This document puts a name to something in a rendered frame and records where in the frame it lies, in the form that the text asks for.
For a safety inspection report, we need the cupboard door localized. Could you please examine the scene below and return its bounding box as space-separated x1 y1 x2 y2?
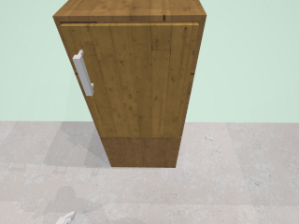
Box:
60 22 199 137

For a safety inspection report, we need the robot left hand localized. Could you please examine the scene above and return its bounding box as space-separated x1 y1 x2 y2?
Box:
55 211 76 224

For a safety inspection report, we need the handle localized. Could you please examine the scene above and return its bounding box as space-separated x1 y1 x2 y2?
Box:
72 49 94 96

